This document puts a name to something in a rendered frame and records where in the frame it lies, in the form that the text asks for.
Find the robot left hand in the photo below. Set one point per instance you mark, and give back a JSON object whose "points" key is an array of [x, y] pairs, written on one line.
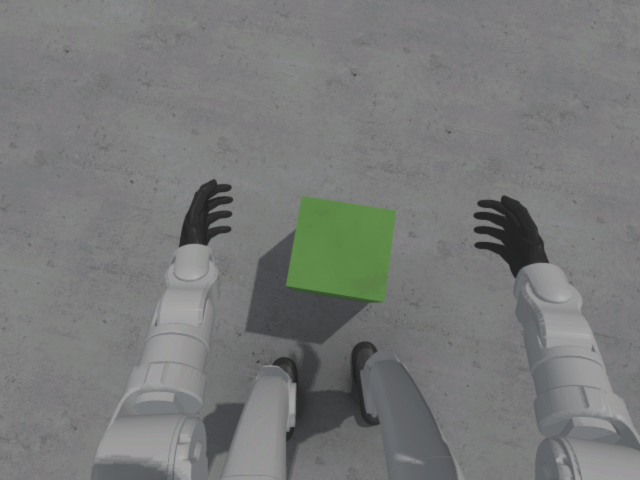
{"points": [[197, 220]]}

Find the left robot forearm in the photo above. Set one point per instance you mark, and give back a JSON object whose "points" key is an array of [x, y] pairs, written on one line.
{"points": [[170, 375]]}

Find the carton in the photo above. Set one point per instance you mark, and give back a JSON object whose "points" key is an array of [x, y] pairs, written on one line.
{"points": [[341, 250]]}

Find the right robot forearm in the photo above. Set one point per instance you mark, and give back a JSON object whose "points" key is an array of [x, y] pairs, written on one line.
{"points": [[574, 395]]}

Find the robot left upper arm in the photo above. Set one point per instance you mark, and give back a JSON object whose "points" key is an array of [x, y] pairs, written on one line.
{"points": [[168, 446]]}

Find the left robot foot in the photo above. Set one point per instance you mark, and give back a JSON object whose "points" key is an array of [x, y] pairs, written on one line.
{"points": [[289, 367]]}

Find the robot right hand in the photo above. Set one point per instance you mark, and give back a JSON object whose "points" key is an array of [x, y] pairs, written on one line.
{"points": [[522, 243]]}

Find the robot left shin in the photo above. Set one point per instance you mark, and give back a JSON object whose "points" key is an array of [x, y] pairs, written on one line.
{"points": [[271, 370]]}

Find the robot right upper arm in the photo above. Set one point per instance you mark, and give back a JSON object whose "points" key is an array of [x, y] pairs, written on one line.
{"points": [[569, 458]]}

